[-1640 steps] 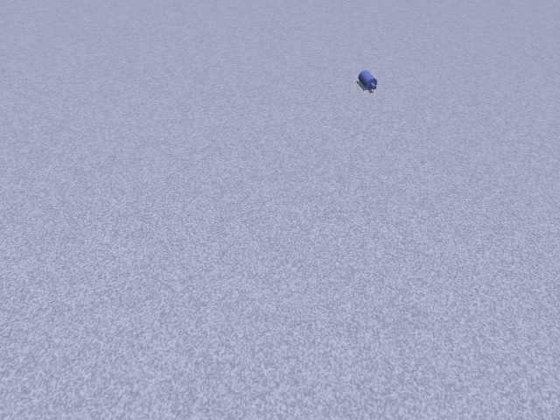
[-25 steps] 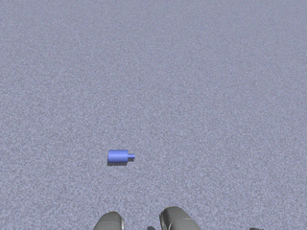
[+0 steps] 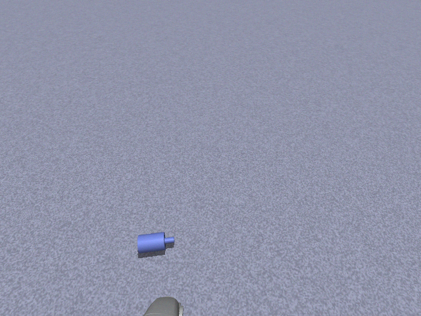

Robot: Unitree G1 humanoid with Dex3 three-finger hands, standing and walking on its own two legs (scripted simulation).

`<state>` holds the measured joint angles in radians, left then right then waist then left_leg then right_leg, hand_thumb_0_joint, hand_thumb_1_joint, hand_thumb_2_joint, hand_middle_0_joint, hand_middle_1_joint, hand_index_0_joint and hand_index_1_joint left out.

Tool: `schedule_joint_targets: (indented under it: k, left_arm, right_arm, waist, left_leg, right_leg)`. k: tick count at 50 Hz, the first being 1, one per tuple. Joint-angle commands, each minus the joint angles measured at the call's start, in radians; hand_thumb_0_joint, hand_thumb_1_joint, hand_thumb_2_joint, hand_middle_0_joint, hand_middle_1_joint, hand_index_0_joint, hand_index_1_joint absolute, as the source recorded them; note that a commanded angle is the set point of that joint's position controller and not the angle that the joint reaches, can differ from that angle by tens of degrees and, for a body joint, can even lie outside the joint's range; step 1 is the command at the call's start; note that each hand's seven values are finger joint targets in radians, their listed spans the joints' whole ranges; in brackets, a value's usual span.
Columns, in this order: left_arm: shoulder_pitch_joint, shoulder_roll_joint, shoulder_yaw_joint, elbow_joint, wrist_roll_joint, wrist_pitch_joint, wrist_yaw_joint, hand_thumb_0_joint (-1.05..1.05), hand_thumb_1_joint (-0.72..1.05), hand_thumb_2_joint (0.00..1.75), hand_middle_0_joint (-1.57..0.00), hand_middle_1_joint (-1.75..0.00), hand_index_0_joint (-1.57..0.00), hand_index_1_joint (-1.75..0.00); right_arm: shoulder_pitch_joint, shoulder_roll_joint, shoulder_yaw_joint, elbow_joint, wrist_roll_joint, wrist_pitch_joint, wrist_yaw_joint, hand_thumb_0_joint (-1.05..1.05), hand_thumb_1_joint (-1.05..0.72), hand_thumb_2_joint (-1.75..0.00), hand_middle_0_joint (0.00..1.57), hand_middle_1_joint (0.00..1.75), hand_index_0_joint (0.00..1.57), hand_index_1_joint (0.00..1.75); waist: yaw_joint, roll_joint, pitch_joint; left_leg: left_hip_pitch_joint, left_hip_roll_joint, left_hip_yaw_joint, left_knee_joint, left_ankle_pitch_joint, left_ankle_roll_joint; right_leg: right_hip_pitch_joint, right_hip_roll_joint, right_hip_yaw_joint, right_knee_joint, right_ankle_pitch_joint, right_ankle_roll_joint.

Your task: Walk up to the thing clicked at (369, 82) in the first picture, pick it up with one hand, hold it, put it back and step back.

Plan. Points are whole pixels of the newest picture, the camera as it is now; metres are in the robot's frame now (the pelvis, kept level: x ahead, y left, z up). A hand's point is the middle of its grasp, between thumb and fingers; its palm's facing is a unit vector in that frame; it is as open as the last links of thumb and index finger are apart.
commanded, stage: walk up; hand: left
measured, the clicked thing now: (156, 241) +0.56 +0.25 -0.71
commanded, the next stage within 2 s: none
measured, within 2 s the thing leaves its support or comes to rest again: neither
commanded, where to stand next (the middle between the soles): +0.20 -0.01 m, yaw +6 degrees
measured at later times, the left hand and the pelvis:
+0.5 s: hand out of the picture +0.09 +0.33 -0.16, palm faces +0.12 -0.91 -0.39, open 7.4 cm; pelvis +0.04 +0.04 -0.01, yaw +8 degrees
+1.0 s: hand out of the picture -0.03 +0.28 -0.11, palm faces +0.11 -0.85 -0.51, open 7.4 cm; pelvis -0.03 -0.02 +0.00, yaw +6 degrees
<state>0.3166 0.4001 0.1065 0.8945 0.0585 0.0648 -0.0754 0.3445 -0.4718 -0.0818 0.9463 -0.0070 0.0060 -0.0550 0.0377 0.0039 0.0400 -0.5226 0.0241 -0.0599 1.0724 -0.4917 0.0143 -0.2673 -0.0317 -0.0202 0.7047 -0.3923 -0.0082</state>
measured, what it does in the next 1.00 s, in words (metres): steps on the spot: left foot, then right foot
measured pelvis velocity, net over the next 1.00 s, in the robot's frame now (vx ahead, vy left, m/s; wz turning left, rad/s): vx -0.03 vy -0.02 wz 0.10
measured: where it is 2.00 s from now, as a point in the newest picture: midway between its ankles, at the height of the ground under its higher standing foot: outside the picture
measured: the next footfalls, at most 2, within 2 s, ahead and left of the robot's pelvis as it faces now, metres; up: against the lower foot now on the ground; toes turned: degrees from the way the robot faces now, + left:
left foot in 0.34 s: +0.16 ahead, +0.19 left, +0.00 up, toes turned +7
right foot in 0.74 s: +0.05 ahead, -0.16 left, +0.00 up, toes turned +9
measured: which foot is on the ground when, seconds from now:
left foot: up 0.00-0.32, down 0.34-0.78, up 0.80-1.00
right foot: down 0.00-0.36, up 0.38-0.72, down 0.74-1.00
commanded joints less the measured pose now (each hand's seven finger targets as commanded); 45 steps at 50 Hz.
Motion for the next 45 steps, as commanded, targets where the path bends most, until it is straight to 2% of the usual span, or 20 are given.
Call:
schedule_joint_targets:
  k: [1, 3, 9, 11, 14, 16, 17, 18, 19, 20, 24, 31, 35, 37, 38, 39, 40, 41, 43, 45]
  left_arm:
    - [-0.050, 0.322, 0.070, -0.088, -0.028, -0.100, 0.056, 0.00, 0.90, 0.90, -0.20, -0.30, -0.20, -0.30]
    - [0.039, 0.351, 0.080, -0.061, -0.034, -0.137, 0.083, 0.00, 0.90, 0.90, -0.20, -0.30, -0.20, -0.30]
    - [0.078, 0.307, 0.061, -0.076, -0.036, -0.175, 0.103, 0.00, 0.90, 0.90, -0.20, -0.30, -0.20, -0.30]
    - [0.039, 0.303, 0.054, -0.093, -0.031, -0.175, 0.095, 0.00, 0.90, 0.90, -0.20, -0.30, -0.20, -0.30]
    - [-0.038, 0.250, 0.027, -0.108, -0.043, -0.127, 0.084, 0.00, 0.90, 0.90, -0.20, -0.30, -0.20, -0.30]
    - [-0.051, 0.186, 0.006, -0.131, -0.048, -0.080, 0.082, 0.00, 0.90, 0.90, -0.20, -0.30, -0.20, -0.30]
    - [-0.044, 0.146, -0.008, -0.153, -0.052, -0.064, 0.085, 0.00, 0.90, 0.90, -0.20, -0.30, -0.20, -0.30]
    - [-0.041, 0.101, -0.017, -0.181, -0.057, -0.050, 0.090, 0.00, 0.90, 0.90, -0.20, -0.30, -0.20, -0.30]
    - [-0.028, 0.170, 0.002, -0.164, -0.069, -0.021, 0.102, 0.00, 0.90, 0.90, -0.20, -0.30, -0.20, -0.30]
    - [-0.025, 0.202, 0.004, -0.142, -0.065, -0.003, 0.108, 0.00, 0.90, 0.90, -0.20, -0.30, -0.20, -0.30]
    - [-0.004, 0.230, 0.038, -0.135, -0.049, 0.029, 0.089, 0.00, 0.90, 0.90, -0.20, -0.30, -0.20, -0.30]
    - [-0.057, 0.197, 0.033, -0.153, -0.058, 0.017, 0.077, 0.00, 0.90, 0.90, -0.20, -0.30, -0.20, -0.30]
    - [0.026, 0.196, 0.032, -0.080, -0.066, -0.013, 0.072, 0.00, 0.90, 0.90, -0.20, -0.30, -0.20, -0.30]
    - [0.101, 0.207, 0.044, -0.026, -0.052, -0.035, 0.074, 0.00, 0.90, 0.90, -0.20, -0.30, -0.20, -0.30]
    - [0.095, 0.257, 0.061, -0.027, -0.028, -0.049, 0.079, 0.00, 0.90, 0.90, -0.20, -0.30, -0.20, -0.30]
    - [0.008, 0.369, 0.083, -0.078, -0.005, -0.062, 0.086, 0.00, 0.90, 0.90, -0.20, -0.30, -0.20, -0.30]
    - [-0.100, 0.454, 0.089, -0.123, -0.009, -0.062, 0.096, 0.00, 0.90, 0.90, -0.20, -0.30, -0.20, -0.30]
    - [-0.190, 0.450, 0.085, -0.132, -0.012, -0.069, 0.106, 0.00, 0.90, 0.90, -0.20, -0.30, -0.20, -0.30]
    - [-0.177, 0.338, 0.067, -0.086, -0.021, -0.099, 0.129, 0.00, 0.90, 0.90, -0.20, -0.30, -0.20, -0.30]
    - [-0.075, 0.353, 0.082, -0.048, -0.016, -0.123, 0.139, 0.00, 0.90, 0.90, -0.20, -0.30, -0.20, -0.30]
  right_arm:
    - [0.028, -0.199, -0.047, -0.094, -0.004, -0.033, 0.039, 0.00, -0.90, -0.90, 0.20, 0.30, 0.20, 0.30]
    - [-0.001, -0.197, -0.054, -0.143, -0.036, -0.015, 0.077, 0.00, -0.90, -0.90, 0.20, 0.30, 0.20, 0.30]
    - [-0.053, -0.153, -0.055, -0.205, -0.038, -0.008, 0.123, 0.00, -0.90, -0.90, 0.20, 0.30, 0.20, 0.30]
    - [-0.072, -0.137, -0.050, -0.203, -0.023, -0.017, 0.126, 0.00, -0.90, -0.90, 0.20, 0.30, 0.20, 0.30]
    - [-0.038, -0.105, -0.035, -0.145, 0.005, -0.046, 0.088, 0.00, -0.90, -0.90, 0.20, 0.30, 0.20, 0.30]
    - [0.098, -0.143, -0.046, -0.083, 0.012, -0.064, 0.046, 0.00, -0.90, -0.90, 0.20, 0.30, 0.20, 0.30]
    - [0.155, -0.208, -0.065, -0.076, 0.001, -0.067, 0.022, 0.00, -0.90, -0.90, 0.20, 0.30, 0.20, 0.30]
    - [0.193, -0.289, -0.075, -0.087, -0.007, -0.075, 0.004, 0.00, -0.90, -0.90, 0.20, 0.30, 0.20, 0.30]
    - [0.134, -0.312, -0.070, -0.121, 0.023, -0.074, 0.000, 0.00, -0.90, -0.90, 0.20, 0.30, 0.20, 0.30]
    - [0.041, -0.307, -0.073, -0.138, 0.030, -0.072, -0.007, 0.00, -0.90, -0.90, 0.20, 0.30, 0.20, 0.30]
    - [-0.020, -0.243, -0.065, -0.148, 0.012, -0.056, -0.049, 0.00, -0.90, -0.90, 0.20, 0.30, 0.20, 0.30]
    - [-0.149, -0.228, -0.054, -0.202, -0.017, -0.057, -0.045, 0.00, -0.90, -0.90, 0.20, 0.30, 0.20, 0.30]
    - [-0.281, -0.223, -0.043, -0.251, -0.028, -0.024, -0.003, 0.00, -0.90, -0.90, 0.20, 0.30, 0.20, 0.30]
    - [-0.286, -0.199, -0.038, -0.250, -0.025, 0.008, 0.015, 0.00, -0.90, -0.90, 0.20, 0.30, 0.20, 0.30]
    - [-0.256, -0.136, -0.022, -0.251, -0.019, 0.024, 0.018, 0.00, -0.90, -0.90, 0.20, 0.30, 0.20, 0.30]
    - [-0.207, -0.084, -0.006, -0.260, -0.011, 0.026, 0.017, 0.00, -0.90, -0.90, 0.20, 0.30, 0.20, 0.30]
    - [-0.274, -0.144, -0.031, -0.262, -0.021, 0.023, 0.001, 0.00, -0.90, -0.90, 0.20, 0.30, 0.20, 0.30]
    - [-0.294, -0.206, -0.047, -0.229, -0.022, 0.019, 0.006, 0.00, -0.90, -0.90, 0.20, 0.30, 0.20, 0.30]
    - [-0.251, -0.198, -0.053, -0.177, -0.014, 0.029, 0.036, 0.00, -0.90, -0.90, 0.20, 0.30, 0.20, 0.30]
    - [-0.126, -0.175, -0.054, -0.162, -0.032, 0.040, 0.063, 0.00, -0.90, -0.90, 0.20, 0.30, 0.20, 0.30]
  waist:
    - [-0.030, -0.064, 0.074]
    - [-0.013, -0.022, 0.076]
    - [0.008, -0.156, 0.113]
    - [0.008, -0.228, 0.116]
    - [-0.004, -0.269, 0.087]
    - [-0.080, -0.104, 0.012]
    - [-0.119, 0.007, -0.048]
    - [-0.120, 0.175, -0.107]
    - [-0.100, 0.060, -0.193]
    - [-0.065, 0.007, -0.186]
    - [-0.032, 0.000, -0.116]
    - [-0.032, 0.268, -0.084]
    - [0.008, 0.359, -0.146]
    - [0.045, 0.196, -0.190]
    - [0.051, -0.015, -0.137]
    - [0.013, -0.267, -0.077]
    - [0.030, -0.247, -0.023]
    - [0.006, -0.202, 0.021]
    - [-0.031, -0.031, 0.087]
    - [-0.039, -0.113, -0.015]
  left_leg:
    - [-0.184, -0.010, -0.101, 0.085, 0.148, 0.004]
    - [-0.277, 0.011, -0.160, 0.074, 0.182, -0.006]
    - [-0.179, 0.032, -0.118, -0.128, 0.162, -0.031]
    - [-0.073, 0.041, -0.031, -0.246, 0.135, -0.022]
    - [0.185, -0.044, 0.132, -0.417, 0.296, -0.018]
    - [0.388, -0.100, 0.202, -0.531, 0.576, -0.020]
    - [0.510, -0.001, 0.057, -0.501, 0.824, 0.026]
    - [0.539, 0.253, -0.322, -0.531, 1.096, 0.125]
    - [0.443, 0.420, -0.544, -0.596, 1.092, 0.286]
    - [0.367, 0.436, -0.577, -0.614, 0.889, 0.316]
    - [0.317, 0.276, -0.239, -0.515, 0.827, 0.187]
    - [0.211, 0.290, -0.129, -0.511, 0.792, 0.266]
    - [0.121, 0.228, -0.087, -0.465, 0.509, 0.207]
    - [0.030, 0.138, -0.028, -0.304, 0.185, 0.154]
    - [-0.157, 0.041, 0.021, -0.125, -0.068, 0.101]
    - [-0.299, -0.075, 0.005, 0.052, -0.160, 0.033]
    - [-0.226, -0.057, -0.148, 0.156, -0.134, 0.004]
    - [-0.151, -0.015, -0.168, 0.179, -0.065, -0.001]
    - [-0.221, -0.030, -0.182, 0.215, 0.084, 0.003]
    - [-0.253, -0.058, -0.129, 0.204, 0.142, -0.007]
  right_leg:
    - [0.066, -0.239, 0.395, -0.445, -0.372, -0.174]
    - [0.187, -0.306, 0.430, -0.440, -0.326, -0.186]
    - [0.189, -0.322, 0.227, -0.381, 0.142, -0.211]
    - [0.127, -0.297, 0.130, -0.355, 0.203, -0.204]
    - [0.002, -0.175, -0.048, -0.138, 0.631, -0.134]
    - [-0.070, -0.085, -0.111, 0.189, 0.478, -0.077]
    - [-0.188, -0.040, -0.092, 0.323, 0.251, -0.035]
    - [-0.302, 0.060, 0.008, 0.484, -0.192, -0.009]
    - [-0.225, 0.035, 0.134, 0.586, -0.235, -0.003]
    - [-0.201, -0.011, 0.175, 0.634, -0.212, -0.008]
    - [-0.287, 0.005, 0.246, 0.679, -0.099, -0.007]
    - [-0.249, 0.007, 0.196, 0.523, -0.110, 0.028]
    - [-0.043, -0.005, 0.049, 0.201, -0.042, 0.021]
    - [0.093, 0.041, -0.002, -0.043, 0.051, 0.027]
    - [0.111, -0.011, 0.159, -0.141, -0.088, -0.004]
    - [0.010, -0.246, 0.612, -0.288, -0.276, -0.099]
    - [-0.191, -0.418, 0.827, -0.421, -0.318, -0.253]
    - [-0.288, -0.424, 0.814, -0.448, -0.426, -0.264]
    - [-0.177, -0.256, 0.526, -0.305, -0.295, -0.159]
    - [0.025, -0.207, 0.459, -0.305, -0.376, -0.118]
